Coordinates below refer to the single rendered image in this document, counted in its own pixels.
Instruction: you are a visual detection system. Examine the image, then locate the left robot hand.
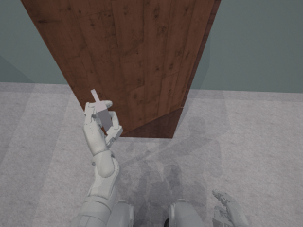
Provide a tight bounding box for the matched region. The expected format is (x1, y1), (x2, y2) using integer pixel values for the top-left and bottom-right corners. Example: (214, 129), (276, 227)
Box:
(82, 100), (123, 156)

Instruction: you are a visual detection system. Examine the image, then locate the right robot hand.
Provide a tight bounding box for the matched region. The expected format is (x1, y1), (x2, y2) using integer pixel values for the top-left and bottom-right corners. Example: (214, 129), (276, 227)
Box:
(212, 189), (250, 227)

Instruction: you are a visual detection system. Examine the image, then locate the robot thigh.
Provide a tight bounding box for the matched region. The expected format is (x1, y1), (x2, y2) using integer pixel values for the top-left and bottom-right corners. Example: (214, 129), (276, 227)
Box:
(169, 201), (205, 227)
(107, 203), (134, 227)

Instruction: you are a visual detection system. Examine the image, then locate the robot left thigh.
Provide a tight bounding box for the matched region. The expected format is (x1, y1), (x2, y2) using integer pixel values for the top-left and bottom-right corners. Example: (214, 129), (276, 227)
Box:
(107, 203), (134, 227)

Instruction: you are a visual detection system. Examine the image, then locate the handle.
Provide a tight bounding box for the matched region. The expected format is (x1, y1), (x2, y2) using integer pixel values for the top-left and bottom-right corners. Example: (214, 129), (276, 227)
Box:
(91, 89), (114, 132)

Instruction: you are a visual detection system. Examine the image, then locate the robot right thigh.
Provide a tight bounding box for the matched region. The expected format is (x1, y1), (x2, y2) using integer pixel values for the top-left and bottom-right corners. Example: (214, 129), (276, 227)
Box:
(169, 201), (205, 227)

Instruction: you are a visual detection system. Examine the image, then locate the robot left forearm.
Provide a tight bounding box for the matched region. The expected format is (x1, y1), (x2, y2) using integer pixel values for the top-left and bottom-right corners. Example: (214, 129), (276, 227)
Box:
(69, 149), (122, 227)

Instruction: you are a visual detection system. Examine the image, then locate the cupboard door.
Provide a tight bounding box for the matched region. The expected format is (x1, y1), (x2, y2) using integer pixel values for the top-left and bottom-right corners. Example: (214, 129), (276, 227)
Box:
(20, 0), (215, 136)

